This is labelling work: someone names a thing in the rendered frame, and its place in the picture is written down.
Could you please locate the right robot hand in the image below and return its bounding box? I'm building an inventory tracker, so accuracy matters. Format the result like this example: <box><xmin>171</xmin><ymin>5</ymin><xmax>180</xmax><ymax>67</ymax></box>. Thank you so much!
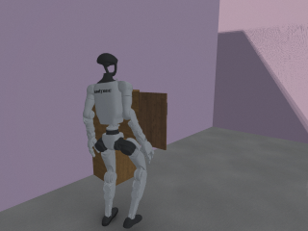
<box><xmin>140</xmin><ymin>141</ymin><xmax>154</xmax><ymax>164</ymax></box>

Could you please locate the left robot hand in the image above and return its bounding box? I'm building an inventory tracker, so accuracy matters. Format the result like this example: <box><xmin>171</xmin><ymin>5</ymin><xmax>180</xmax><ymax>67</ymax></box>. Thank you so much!
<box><xmin>88</xmin><ymin>138</ymin><xmax>99</xmax><ymax>158</ymax></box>

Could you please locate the left robot forearm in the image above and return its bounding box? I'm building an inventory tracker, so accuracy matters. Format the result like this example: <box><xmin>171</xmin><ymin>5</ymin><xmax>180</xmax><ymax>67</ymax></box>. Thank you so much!
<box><xmin>83</xmin><ymin>117</ymin><xmax>95</xmax><ymax>141</ymax></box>

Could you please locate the robot left foot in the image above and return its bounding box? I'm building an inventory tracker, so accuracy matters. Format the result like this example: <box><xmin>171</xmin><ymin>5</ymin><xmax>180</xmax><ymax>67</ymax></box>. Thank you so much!
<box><xmin>101</xmin><ymin>207</ymin><xmax>118</xmax><ymax>226</ymax></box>

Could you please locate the cupboard door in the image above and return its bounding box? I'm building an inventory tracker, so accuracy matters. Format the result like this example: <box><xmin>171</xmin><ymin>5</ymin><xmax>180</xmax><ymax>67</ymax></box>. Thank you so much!
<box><xmin>139</xmin><ymin>91</ymin><xmax>167</xmax><ymax>150</ymax></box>

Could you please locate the right robot forearm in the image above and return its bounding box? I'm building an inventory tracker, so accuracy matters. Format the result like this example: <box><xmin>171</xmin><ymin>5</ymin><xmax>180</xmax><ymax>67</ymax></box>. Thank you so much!
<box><xmin>127</xmin><ymin>109</ymin><xmax>147</xmax><ymax>145</ymax></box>

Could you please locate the robot right thigh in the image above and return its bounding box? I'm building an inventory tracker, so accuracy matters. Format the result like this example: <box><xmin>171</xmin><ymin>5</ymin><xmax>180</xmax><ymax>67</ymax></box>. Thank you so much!
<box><xmin>117</xmin><ymin>138</ymin><xmax>146</xmax><ymax>181</ymax></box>

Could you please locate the left robot upper arm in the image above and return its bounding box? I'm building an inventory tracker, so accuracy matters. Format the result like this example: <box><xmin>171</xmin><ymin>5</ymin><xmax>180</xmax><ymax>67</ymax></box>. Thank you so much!
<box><xmin>83</xmin><ymin>84</ymin><xmax>95</xmax><ymax>119</ymax></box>

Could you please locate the right robot upper arm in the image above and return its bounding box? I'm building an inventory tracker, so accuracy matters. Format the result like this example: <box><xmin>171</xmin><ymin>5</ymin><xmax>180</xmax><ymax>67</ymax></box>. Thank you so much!
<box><xmin>117</xmin><ymin>81</ymin><xmax>133</xmax><ymax>120</ymax></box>

